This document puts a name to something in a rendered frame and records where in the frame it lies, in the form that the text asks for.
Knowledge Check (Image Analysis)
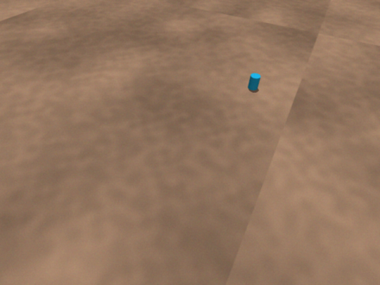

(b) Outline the can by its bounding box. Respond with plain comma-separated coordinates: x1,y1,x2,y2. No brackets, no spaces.
248,73,261,90

